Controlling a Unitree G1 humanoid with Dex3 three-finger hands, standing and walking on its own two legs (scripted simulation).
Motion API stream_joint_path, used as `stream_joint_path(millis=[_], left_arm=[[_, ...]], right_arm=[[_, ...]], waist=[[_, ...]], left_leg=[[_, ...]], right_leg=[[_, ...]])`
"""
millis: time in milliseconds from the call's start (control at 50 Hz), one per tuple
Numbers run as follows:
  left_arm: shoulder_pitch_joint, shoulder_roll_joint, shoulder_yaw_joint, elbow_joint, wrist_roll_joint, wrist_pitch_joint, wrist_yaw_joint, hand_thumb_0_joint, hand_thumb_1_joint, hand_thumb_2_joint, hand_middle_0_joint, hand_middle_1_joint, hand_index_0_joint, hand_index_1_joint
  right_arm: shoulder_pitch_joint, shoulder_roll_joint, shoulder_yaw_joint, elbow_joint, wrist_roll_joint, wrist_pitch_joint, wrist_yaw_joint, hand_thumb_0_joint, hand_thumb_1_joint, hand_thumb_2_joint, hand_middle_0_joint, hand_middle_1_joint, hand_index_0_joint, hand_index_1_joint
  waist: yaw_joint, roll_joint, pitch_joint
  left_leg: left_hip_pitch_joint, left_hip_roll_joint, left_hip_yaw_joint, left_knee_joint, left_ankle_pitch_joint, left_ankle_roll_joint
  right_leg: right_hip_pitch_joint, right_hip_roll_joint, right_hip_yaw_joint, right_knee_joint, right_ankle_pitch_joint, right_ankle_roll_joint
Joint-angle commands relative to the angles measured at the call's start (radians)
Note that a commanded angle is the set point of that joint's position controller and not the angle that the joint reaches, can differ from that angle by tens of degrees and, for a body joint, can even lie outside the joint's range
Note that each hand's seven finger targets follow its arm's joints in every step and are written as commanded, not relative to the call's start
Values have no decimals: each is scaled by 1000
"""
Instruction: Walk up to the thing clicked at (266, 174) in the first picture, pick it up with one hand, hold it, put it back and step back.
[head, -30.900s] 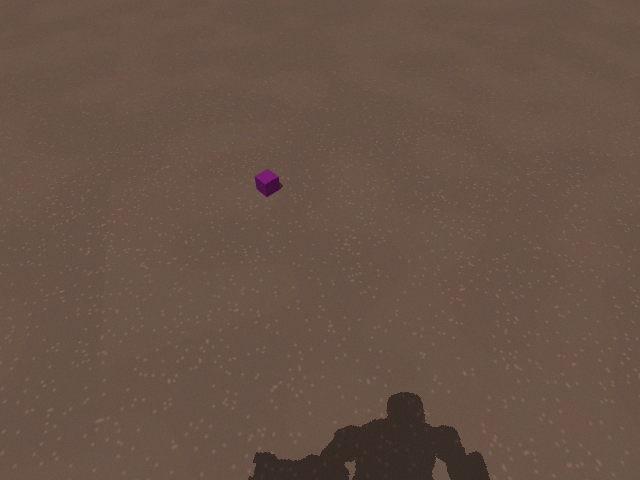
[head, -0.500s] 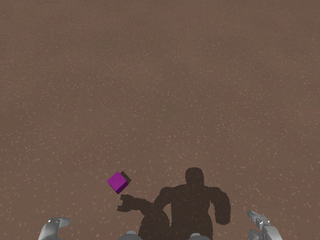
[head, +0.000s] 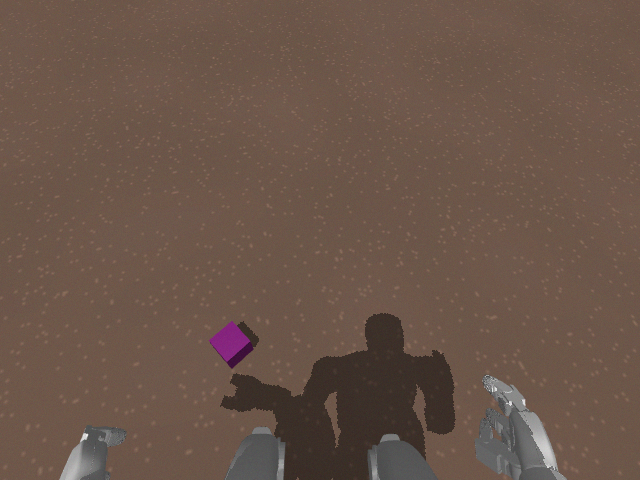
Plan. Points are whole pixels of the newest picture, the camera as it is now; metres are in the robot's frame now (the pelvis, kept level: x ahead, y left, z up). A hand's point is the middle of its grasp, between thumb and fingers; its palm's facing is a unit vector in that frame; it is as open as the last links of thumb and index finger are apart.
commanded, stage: rise first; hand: left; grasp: from above
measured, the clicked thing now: (231, 344) +0.46 +0.24 -0.64
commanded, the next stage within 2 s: none
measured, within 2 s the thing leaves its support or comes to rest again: neither
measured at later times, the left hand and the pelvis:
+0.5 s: hand (137, 462) +0.17 +0.29 -0.25, palm faces -0.28 -0.56 -0.78, open 14.0 cm; pelvis -0.04 -0.01 -0.09, yaw +0 degrees
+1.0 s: hand (175, 386) +0.31 +0.31 -0.42, palm faces -0.24 -0.24 -0.94, open 13.3 cm; pelvis -0.10 -0.01 -0.28, yaw -5 degrees
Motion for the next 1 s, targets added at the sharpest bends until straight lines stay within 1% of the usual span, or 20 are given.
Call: stream_joint_path(millis=[0, 20, 120, 180, 240, 280, 320, 400, 420, 440, 500, 560, 640, 740, 800, 820, 840, 880, 900, 980], left_arm=[[42, 170, 73, -132, 27, -9, 37, 0, -507, 942, -87, -1039, -92, -1033], [40, 158, 58, -146, 29, -11, 37, 0, -511, 941, -89, -1033, -91, -1029], [47, 157, 55, -153, 38, -12, 47, 0, -514, 912, -101, -1058, -113, -1043], [33, 174, 57, -144, 58, -19, 58, 0, -503, 908, -95, -1059, -110, -1042], [-86, 189, 47, -87, 89, -41, 76, 0, -514, 905, -100, -1069, -116, -1051], [-172, 209, 40, -8, 136, -71, 89, 0, -513, 910, -95, -1057, -108, -1042], [-247, 236, 50, 59, 189, -103, 114, 0, -509, 916, -93, -1049, -103, -1037], [-375, 207, 10, 175, 289, -143, 191, 0, -533, 971, -95, -1014, -88, -1020], [-445, 254, 21, 184, 321, -148, 215, 0, -519, 973, -88, -1017, -82, -1022], [-470, 251, 17, 231, 343, -148, 237, 0, -532, 982, -93, -1015, -84, -1023], [-569, 282, 34, 314, 395, -145, 301, 0, -578, 1005, -112, -1030, -99, -1042], [-670, 336, 59, 408, 452, -120, 370, 0, -529, 979, -114, -1065, -116, -1063], [-876, 385, 84, 533, 499, -78, 448, 0, -495, 964, -115, -1087, -129, -1073], [-1051, 452, 89, 642, 524, -66, 478, 0, -431, 930, -166, -1027, -176, -1016], [-1161, 522, 100, 648, 541, -72, 473, 0, -409, 915, -175, -1016, -189, -1001], [-1173, 511, 93, 683, 539, -72, 470, 0, -412, 916, -185, -1004, -195, -993], [-1202, 539, 96, 677, 549, -77, 464, 0, -419, 919, -180, -1011, -192, -999], [-1240, 582, 116, 704, 560, -84, 453, 0, -415, 915, -173, -1011, -188, -994], [-1237, 568, 107, 740, 557, -87, 444, 0, -433, 925, -165, -1018, -178, -1002], [-1316, 589, 103, 791, 556, -113, 412, 0, -465, 957, -145, -1015, -153, -1007]], right_arm=[[10, -147, -58, -125, 5, -51, -23, 0, -875, -889, 201, 300, 200, 300], [7, -142, -56, -124, 5, -52, -23, 0, -872, -890, 201, 300, 200, 300], [-5, -144, -56, -121, 7, -56, -25, 0, -901, -897, 202, 300, 201, 300], [-9, -146, -59, -122, 10, -60, -29, 0, -898, -895, 202, 300, 201, 300], [-26, -149, -54, -103, 7, -69, -36, 0, -909, -899, 202, 300, 201, 300], [-35, -157, -54, -83, 6, -76, -38, 0, -904, -898, 202, 300, 201, 300], [-42, -165, -57, -58, 4, -82, -36, 0, -897, -896, 202, 300, 201, 300], [-50, -185, -61, -6, 0, -85, -25, 0, -889, -895, 202, 299, 201, 299], [-55, -192, -62, 8, -1, -82, -23, 0, -880, -892, 202, 299, 201, 299], [-57, -193, -59, 23, -4, -79, -20, 0, -889, -895, 202, 299, 201, 299], [-59, -204, -55, 57, -11, -74, -11, 0, -927, -905, 202, 299, 201, 299], [-54, -213, -49, 94, -24, -67, 2, 0, -913, -901, 201, 299, 201, 299], [-51, -217, -40, 137, -54, -69, 28, 0, -910, -899, 202, 299, 201, 299], [-66, -200, -37, 177, -90, -80, 65, 0, -887, -895, 201, 300, 201, 300], [-60, -193, -37, 196, -107, -84, 88, 0, -884, -894, 201, 300, 201, 300], [-46, -188, -38, 203, -111, -84, 99, 0, -888, -895, 201, 300, 201, 300], [-48, -191, -37, 209, -114, -86, 107, 0, -890, -896, 201, 300, 201, 300], [-31, -205, -38, 223, -117, -86, 120, 0, -888, -895, 201, 300, 201, 300], [-22, -198, -38, 228, -117, -87, 129, 0, -891, -896, 201, 300, 201, 300], [16, -210, -29, 249, -114, -96, 145, 0, -886, -895, 201, 300, 201, 300]], waist=[[5, 70, -252], [7, 82, -268], [8, 69, -280], [3, 53, -281], [-18, 44, -238], [-27, 47, -224], [-19, 48, -252], [-18, 80, -347], [-9, 88, -375], [-16, 76, -405], [-6, 83, -500], [6, 67, -594], [-2, 78, -686], [-13, 65, -685], [-28, 80, -705], [-39, 63, -705], [-43, 82, -711], [-50, 104, -705], [-64, 93, -695], [-95, 143, -646]], left_leg=[[190, -7, 40, -133, 341, 15], [186, -9, 43, -125, 342, 15], [135, -11, 43, -91, 289, 17], [98, -17, 53, -53, 262, 25], [18, -18, 53, -19, 177, 29], [-44, -17, 45, 23, 129, 27], [-103, -20, 52, 78, 105, 27], [-170, -17, 40, 170, 128, 12], [-199, -18, 49, 208, 131, 13], [-234, -18, 55, 249, 139, 15], [-298, -17, 45, 333, 173, 10], [-371, -16, 56, 429, 205, 13], [-438, -8, 57, 543, 188, 13], [-583, -4, 71, 636, 22, 29], [-650, -6, 79, 699, -18, 38], [-658, -3, 79, 718, -24, 39], [-675, -4, 78, 729, -34, 40], [-691, -5, 73, 744, -60, 42], [-703, -6, 70, 756, -75, 42], [-736, -10, 57, 774, -119, 41]], right_leg=[[105, 21, -54, -98, 302, -55], [102, 21, -52, -92, 301, -57], [57, 24, -55, -61, 258, -58], [32, 24, -52, -47, 248, -55], [-51, 23, -47, -14, 180, -56], [-136, 23, -47, 40, 134, -57], [-197, 21, -40, 98, 111, -60], [-342, 19, -42, 237, 122, -67], [-374, 21, -40, 261, 126, -66], [-395, 26, -40, 287, 138, -64], [-492, 28, -50, 381, 159, -64], [-525, 33, -53, 444, 205, -61], [-594, 31, -67, 541, 205, -61], [-692, 34, -66, 577, 29, -54], [-696, 39, -49, 597, -35, -49], [-693, 40, -51, 607, -42, -49], [-715, 44, -52, 621, -57, -51], [-758, 48, -64, 648, -93, -55], [-759, 51, -68, 658, -108, -56], [-840, 57, -91, 711, -141, -64]])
